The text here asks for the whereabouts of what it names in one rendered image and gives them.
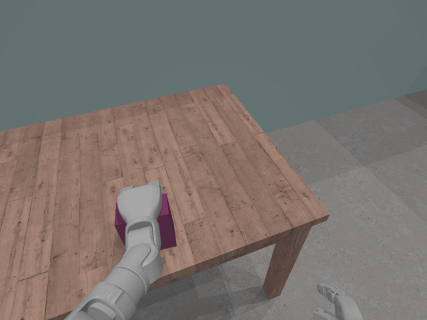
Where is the robot left hand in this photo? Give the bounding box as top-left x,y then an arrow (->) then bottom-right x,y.
117,180 -> 163,224

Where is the table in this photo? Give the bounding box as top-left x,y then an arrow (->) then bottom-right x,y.
0,83 -> 330,320

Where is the robot right hand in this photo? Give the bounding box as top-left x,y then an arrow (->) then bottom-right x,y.
314,283 -> 364,320

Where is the sponge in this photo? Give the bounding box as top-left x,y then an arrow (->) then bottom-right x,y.
115,193 -> 177,250

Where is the left robot forearm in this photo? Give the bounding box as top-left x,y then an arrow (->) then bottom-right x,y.
64,217 -> 163,320

